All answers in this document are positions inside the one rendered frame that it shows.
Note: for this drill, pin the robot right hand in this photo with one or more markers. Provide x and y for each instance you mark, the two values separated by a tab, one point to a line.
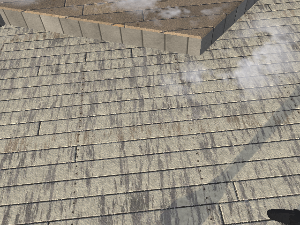
285	216

